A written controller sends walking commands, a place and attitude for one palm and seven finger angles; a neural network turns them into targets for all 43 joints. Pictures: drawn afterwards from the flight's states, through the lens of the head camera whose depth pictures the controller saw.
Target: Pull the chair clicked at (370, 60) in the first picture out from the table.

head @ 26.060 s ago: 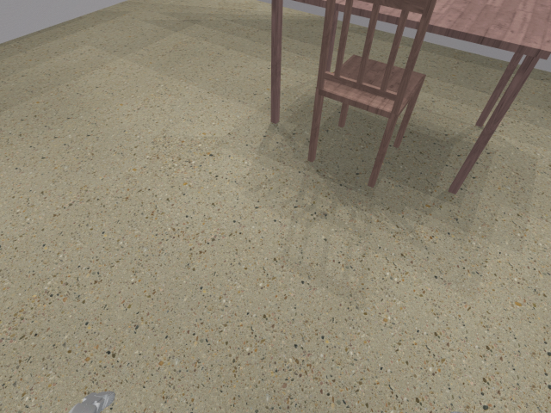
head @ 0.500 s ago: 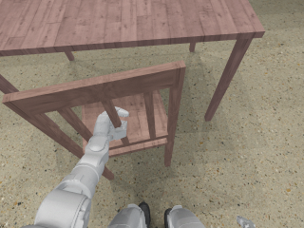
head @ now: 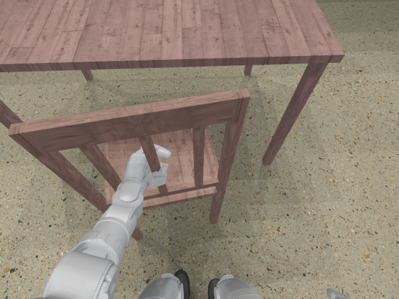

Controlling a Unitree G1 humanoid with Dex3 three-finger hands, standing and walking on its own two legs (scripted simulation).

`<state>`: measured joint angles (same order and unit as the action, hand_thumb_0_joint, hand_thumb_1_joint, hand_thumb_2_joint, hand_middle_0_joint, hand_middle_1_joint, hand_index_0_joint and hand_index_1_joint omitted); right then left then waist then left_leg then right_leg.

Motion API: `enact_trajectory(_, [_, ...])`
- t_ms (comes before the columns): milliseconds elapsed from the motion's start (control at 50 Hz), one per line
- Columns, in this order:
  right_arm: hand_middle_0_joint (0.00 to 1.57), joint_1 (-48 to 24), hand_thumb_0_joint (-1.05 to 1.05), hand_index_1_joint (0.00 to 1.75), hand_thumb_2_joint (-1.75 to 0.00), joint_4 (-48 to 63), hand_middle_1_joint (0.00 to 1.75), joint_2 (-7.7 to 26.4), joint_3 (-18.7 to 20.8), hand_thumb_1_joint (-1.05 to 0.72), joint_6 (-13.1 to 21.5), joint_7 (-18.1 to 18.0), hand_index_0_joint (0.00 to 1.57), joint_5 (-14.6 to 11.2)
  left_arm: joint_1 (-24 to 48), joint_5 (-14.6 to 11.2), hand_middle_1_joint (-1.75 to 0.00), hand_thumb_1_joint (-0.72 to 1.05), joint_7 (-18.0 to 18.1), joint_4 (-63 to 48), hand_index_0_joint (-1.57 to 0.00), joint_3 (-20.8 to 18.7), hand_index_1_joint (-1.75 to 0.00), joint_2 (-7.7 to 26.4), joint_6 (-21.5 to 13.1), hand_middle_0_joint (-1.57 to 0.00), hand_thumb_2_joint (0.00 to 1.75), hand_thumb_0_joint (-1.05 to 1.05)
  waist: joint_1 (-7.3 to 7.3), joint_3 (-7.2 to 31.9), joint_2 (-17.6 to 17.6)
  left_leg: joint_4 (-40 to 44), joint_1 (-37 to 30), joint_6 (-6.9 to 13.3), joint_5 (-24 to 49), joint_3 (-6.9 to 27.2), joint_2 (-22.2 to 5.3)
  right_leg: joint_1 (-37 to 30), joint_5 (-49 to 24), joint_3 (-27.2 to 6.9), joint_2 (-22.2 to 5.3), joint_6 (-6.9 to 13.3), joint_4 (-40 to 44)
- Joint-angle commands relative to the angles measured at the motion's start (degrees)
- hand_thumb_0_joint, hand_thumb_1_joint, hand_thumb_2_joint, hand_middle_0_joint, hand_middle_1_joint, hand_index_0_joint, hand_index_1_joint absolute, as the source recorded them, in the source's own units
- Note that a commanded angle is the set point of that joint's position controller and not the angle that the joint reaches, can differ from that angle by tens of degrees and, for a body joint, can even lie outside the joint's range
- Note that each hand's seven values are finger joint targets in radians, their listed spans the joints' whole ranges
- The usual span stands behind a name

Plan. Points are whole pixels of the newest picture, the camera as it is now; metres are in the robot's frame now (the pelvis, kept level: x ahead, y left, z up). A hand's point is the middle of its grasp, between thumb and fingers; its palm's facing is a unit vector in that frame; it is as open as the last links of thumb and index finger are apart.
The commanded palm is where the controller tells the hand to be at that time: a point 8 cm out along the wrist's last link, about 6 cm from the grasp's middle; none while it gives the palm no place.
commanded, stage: step backward, pulling the chair out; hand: left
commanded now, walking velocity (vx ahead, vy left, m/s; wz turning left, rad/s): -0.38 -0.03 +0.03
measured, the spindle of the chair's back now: (155, 167) +0.41 +0.10 -0.07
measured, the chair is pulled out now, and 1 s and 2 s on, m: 0.14 0.18 0.28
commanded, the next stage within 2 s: none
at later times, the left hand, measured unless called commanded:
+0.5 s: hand (161, 175) +0.38 +0.08 -0.05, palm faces -0.09 -0.98 -0.15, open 5.4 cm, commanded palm +0.36 +0.14 -0.05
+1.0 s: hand (153, 192) +0.33 +0.10 -0.05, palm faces -0.10 -0.98 -0.15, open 5.4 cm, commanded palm +0.32 +0.15 -0.05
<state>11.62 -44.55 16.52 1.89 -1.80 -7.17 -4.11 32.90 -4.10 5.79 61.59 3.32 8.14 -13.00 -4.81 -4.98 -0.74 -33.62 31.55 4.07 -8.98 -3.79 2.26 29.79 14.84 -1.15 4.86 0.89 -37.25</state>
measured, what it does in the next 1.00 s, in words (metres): steps on the spot: left foot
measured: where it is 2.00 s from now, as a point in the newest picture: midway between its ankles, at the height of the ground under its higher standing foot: outside the picture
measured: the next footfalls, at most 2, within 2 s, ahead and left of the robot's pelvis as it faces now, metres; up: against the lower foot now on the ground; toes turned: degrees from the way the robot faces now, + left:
left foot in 0.48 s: -0.06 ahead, +0.14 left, +0.00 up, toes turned -2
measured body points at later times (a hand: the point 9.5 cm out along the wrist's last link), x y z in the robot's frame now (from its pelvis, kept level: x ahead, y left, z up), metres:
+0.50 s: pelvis -0.01 +0.00 +0.01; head +0.11 -0.02 +0.44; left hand +0.38 +0.14 -0.04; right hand +0.06 -0.29 -0.13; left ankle -0.09 +0.13 -0.72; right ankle +0.05 -0.08 -0.72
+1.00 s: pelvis -0.06 +0.01 +0.01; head +0.06 -0.02 +0.44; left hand +0.34 +0.15 -0.04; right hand -0.01 -0.24 -0.15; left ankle -0.09 +0.14 -0.70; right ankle -0.03 -0.07 -0.72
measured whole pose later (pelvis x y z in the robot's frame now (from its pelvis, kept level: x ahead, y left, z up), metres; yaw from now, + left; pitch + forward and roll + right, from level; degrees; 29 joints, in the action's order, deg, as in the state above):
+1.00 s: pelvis -0.06 +0.01 +0.01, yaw -1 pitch +10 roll -1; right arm 11.0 -44.6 11.4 1.7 -4.8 -6.2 -2.4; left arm 36.6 -3.7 1.7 63.8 -3.4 8.7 -12.1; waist -4.0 -5.8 -4.4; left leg -42.4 28.5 -2.0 -23.1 2.1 -0.5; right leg 28.1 10.5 -0.3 5.1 3.6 -28.8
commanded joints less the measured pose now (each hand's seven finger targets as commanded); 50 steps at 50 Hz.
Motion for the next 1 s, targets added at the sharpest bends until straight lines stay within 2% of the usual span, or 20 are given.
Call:
enact_trajectory(0, [0.2, 2.7, 0.0, 0.3, -0.9, 3.6, 0.3, 6.5, 1.8, -0.9, 2.2, -0.3, 0.2, 1.3, 22.1, 0.6, -1.45, 0.9, -0.3, -12.7, -0.5, -0.9, -1.45, 8.0, -4.6, -0.5, 0.9, 0.0, 1.29, 27.0, -7.7, 8.4, -23.5, 2.6, 11.6, 17.9, -15.6, -3.0, 7.6, -3.4, -3.1, 0.0, -1.2])
enact_trajectory(80, [0.2, 2.9, 0.0, 0.3, -0.9, 3.6, 0.3, 6.4, 1.8, -0.9, 2.9, -0.3, 0.2, 1.1, 20.9, 0.6, -1.45, 0.9, -0.6, -12.3, -0.5, -1.9, -1.45, 8.6, -4.0, -0.5, 0.9, 0.0, 1.53, 28.2, -2.4, 4.2, -20.8, 2.0, 16.7, 13.7, -14.3, -9.1, -4.7, -4.4, -4.3, -1.1, 3.1])
enact_trajectory(140, [0.2, 1.9, 0.0, 0.3, -0.9, 3.9, 0.3, 6.4, 1.9, -0.9, 2.8, -0.5, 0.2, 0.7, 21.3, 0.5, -1.45, 0.9, -0.2, -11.4, -0.5, -3.2, -1.45, 10.4, -3.7, -0.5, 0.9, 0.0, 1.4, 25.8, 0.2, 3.0, -12.7, 0.6, 5.4, 11.3, -12.0, -12.3, -6.5, -7.3, -6.9, -1.6, 4.8])
enact_trajectory(200, [0.2, 2.5, 0.0, 0.3, -0.9, 4.6, 0.3, 5.4, 1.6, -0.9, 2.8, -0.1, 0.2, 0.2, 21.8, 0.6, -1.45, 0.9, 0.6, -11.2, -0.5, -4.0, -1.45, 12.3, -4.0, -0.5, 0.9, 0.0, 0.4, 25.3, 8.2, -4.0, -12.3, -2.8, -5.8, 5.5, -4.8, -12.9, -10.3, -16.2, -13.8, -3.2, 14.7])
enact_trajectory(240, [0.2, 1.3, 0.0, 0.3, -0.9, 5.4, 0.3, 5.8, 1.5, -0.9, 2.3, 0.2, 0.2, 0.0, 21.6, 1.2, -1.45, 0.9, 1.0, -10.4, -0.5, -4.9, -1.45, 13.7, -3.6, -0.5, 0.9, 0.0, 1.65, 24.4, 6.7, -12.1, -8.2, -4.7, -15.7, 5.5, -1.5, -15.7, -16.5, -18.7, -18.3, -2.0, 17.4])
enact_trajectory(320, [0.2, 1.2, 0.0, 0.3, -0.9, 5.2, 0.3, 6.1, 1.2, -0.9, 1.4, 0.6, 0.2, 0.1, 20.5, 2.4, -1.45, 0.9, 0.8, -11.6, -0.5, -5.3, -1.45, 13.2, -2.3, -0.5, 0.9, 0.0, 1.78, 28.6, 2.6, -16.2, -2.8, -4.8, -17.3, 8.7, -0.6, -24.4, -37.9, -14.9, -19.9, -1.4, 12.2])
enact_trajectory(380, [0.2, 2.7, 0.0, 0.3, -0.9, 5.1, 0.3, 5.8, 0.8, -0.9, 0.2, 0.5, 0.2, -0.3, 19.1, 1.7, -1.45, 0.9, 0.6, -12.3, -0.5, -4.1, -1.45, 10.9, -0.8, -0.5, 0.9, 0.0, 1.23, 29.8, 4.0, -8.1, -2.5, -4.9, -15.0, 9.3, -1.8, -28.4, -42.3, -11.2, -18.3, -2.3, 9.5])
enact_trajectory(460, [0.2, 5.1, 0.0, 0.3, -0.9, 5.9, 0.3, 6.8, 1.4, -0.9, -2.4, -0.2, 0.2, -0.3, 18.8, 1.5, -1.45, 0.9, 0.2, -13.6, -0.5, -2.3, -1.45, 8.5, 0.5, -0.5, 0.9, 0.0, 0.01, 32.9, 6.3, 1.3, -7.4, -4.4, -1.5, 7.3, -3.7, -30.4, -47.5, -6.6, -13.4, -6.2, 7.4])
enact_trajectory(500, [0.2, 5.1, 0.0, 0.3, -0.9, 7.4, 0.3, 7.0, 1.8, -0.9, -3.8, -0.3, 0.2, -0.6, 19.2, 1.8, -1.45, 0.9, -0.5, -14.7, -0.5, -0.7, -1.45, 6.5, 0.8, -0.5, 0.9, 0.0, -0.4, 34.2, 8.6, 1.8, -8.4, -4.5, -1.7, 5.9, -3.9, -30.7, -45.6, -5.4, -11.9, -7.2, 8.7])
enact_trajectory(540, [0.2, 5.3, 0.0, 0.3, -0.9, 7.8, 0.3, 6.5, 2.2, -0.9, -4.3, -1.1, 0.2, -0.1, 18.2, 2.0, -1.45, 0.9, -1.7, -16.9, -0.5, 0.7, -1.45, 4.0, 0.4, -0.5, 0.9, 0.0, -0.94, 38.2, 3.2, 4.1, -14.6, -4.3, 18.0, 7.4, -6.1, -29.0, -47.2, -2.9, -9.6, -4.8, 6.1])
enact_trajectory(580, [0.2, 3.0, 0.0, 0.3, -0.9, 9.1, 0.3, 6.1, 2.6, -0.9, -4.7, -1.0, 0.2, 1.4, 16.4, 1.7, -1.45, 0.9, -2.8, -20.0, -0.5, 1.2, -1.45, 4.1, -0.6, -0.5, 0.9, 0.0, 0.26, 36.4, -7.4, 5.1, -22.1, -3.9, 34.5, 11.1, -10.5, -20.3, -34.8, -1.2, -6.9, -1.7, 4.7])
enact_trajectory(620, [0.2, 3.2, 0.0, 0.3, -0.9, 9.2, 0.3, 6.0, 3.0, -0.9, -4.8, -0.2, 0.2, 2.3, 13.9, 2.2, -1.45, 0.9, -3.1, -21.1, -0.5, 0.2, -1.45, 4.8, -1.0, -0.5, 0.9, 0.0, 0.43, 35.7, -10.4, 5.3, -31.4, -2.8, 49.2, 14.2, -13.7, -10.4, -17.4, -0.6, -3.9, -1.4, 2.8])
enact_trajectory(680, [0.2, 3.1, 0.0, 0.3, -0.9, 9.1, 0.3, 4.4, 2.5, -0.9, -4.5, 1.7, 0.2, 4.2, 16.5, 2.6, -1.45, 0.9, -3.9, -21.0, -0.5, 0.4, -1.45, 4.0, -1.3, -0.5, 0.9, 0.0, 0.63, 29.6, -11.4, 4.6, -38.3, -1.6, 60.9, 15.4, -17.4, -1.2, 0.6, -0.8, -2.9, -0.5, -2.0])
enact_trajectory(740, [0.2, 4.7, 0.0, 0.3, -0.9, 6.5, 0.3, 3.8, 2.7, -0.9, -3.7, 2.3, 0.2, 4.8, 21.4, 2.9, -1.45, 0.9, -3.6, -15.9, -0.5, -1.2, -1.45, 4.9, -1.3, -0.5, 0.9, 0.0, 0.47, 24.5, -7.4, 1.2, -39.4, -1.5, 63.8, 13.9, -17.4, 0.7, -1.1, -0.7, -2.8, -0.1, 2.0])
enact_trajectory(780, [0.2, 6.5, 0.0, 0.3, -0.9, 4.3, 0.3, 3.6, 3.1, -0.9, -2.9, 2.2, 0.2, 4.7, 23.3, 3.4, -1.45, 0.9, -4.1, -12.3, -0.5, -1.6, -1.45, 5.0, -1.8, -0.5, 0.9, 0.0, -0.24, 24.7, -4.1, -1.7, -37.5, -2.1, 60.3, 12.1, -16.3, -2.9, -9.6, -0.6, -2.9, 0.0, 7.3])
enact_trajectory(840, [0.2, 7.7, 0.0, 0.3, -0.9, 2.1, 0.3, 3.9, 3.4, -0.9, -2.1, 1.3, 0.2, 3.9, 24.5, 3.6, -1.45, 0.9, -4.5, -10.6, -0.5, -3.1, -1.45, 6.8, -3.1, -0.5, 0.9, 0.0, -0.45, 26.8, -3.9, -3.9, -29.1, -3.6, 47.5, 8.7, -12.8, -10.9, -30.9, -3.0, -4.9, 0.5, 8.6])
enact_trajectory(860, [0.2, 7.6, 0.0, 0.3, -0.9, 1.8, 0.3, 3.5, 3.5, -0.9, -1.9, 0.9, 0.2, 3.5, 23.9, 3.4, -1.45, 0.9, -4.4, -10.2, -0.5, -3.7, -1.45, 7.3, -3.7, -0.5, 0.9, 0.0, -0.27, 29.1, -2.8, -5.9, -24.0, -4.5, 36.1, 7.4, -11.1, -16.5, -41.5, -5.1, -7.2, 1.1, 8.5])
enact_trajectory(900, [0.2, 5.7, 0.0, 0.3, -0.9, 3.5, 0.3, 3.4, 2.9, -0.9, -1.5, -0.2, 0.2, 2.2, 22.5, 2.9, -1.45, 0.9, -4.1, -8.9, -0.5, -5.0, -1.45, 9.6, -3.7, -0.5, 0.9, 0.0, 0.41, 31.3, 5.8, -9.8, -6.5, -6.9, -4.7, 5.8, -5.5, -29.0, -61.2, -10.4, -15.9, 2.3, 7.2])
enact_trajectory(940, [0.2, 3.2, 0.0, 0.3, -0.9, 4.8, 0.3, 4.0, 2.5, -0.9, -1.9, -0.3, 0.2, 1.7, 19.3, 3.0, -1.45, 0.9, -3.6, -7.2, -0.5, -6.1, -1.45, 10.6, -2.0, -0.5, 0.9, 0.0, 1.77, 31.2, 6.6, -13.0, -1.1, -6.4, -18.6, 8.4, -3.8, -29.6, -54.8, -11.2, -18.8, 2.8, 7.9])
enact_trajectory(980, [0.2, 2.0, 0.0, 0.3, -0.9, 5.3, 0.3, 3.9, 2.2, -0.9, -1.9, -0.1, 0.2, 1.2, 18.6, 3.0, -1.45, 0.9, -2.8, -9.6, -0.5, -6.1, -1.45, 10.7, -1.8, -0.5, 0.9, 0.0, 1.81, 31.8, 4.6, -12.0, -2.9, -5.9, -17.6, 8.2, -3.6, -27.2, -44.9, -10.3, -17.7, 1.1, 9.2])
